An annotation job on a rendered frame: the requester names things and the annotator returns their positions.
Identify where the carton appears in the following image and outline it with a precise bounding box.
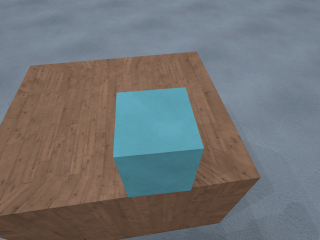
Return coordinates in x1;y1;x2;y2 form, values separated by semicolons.
113;87;204;198

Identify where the pedestal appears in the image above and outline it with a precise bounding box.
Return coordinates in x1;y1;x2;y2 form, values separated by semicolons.
0;51;261;240

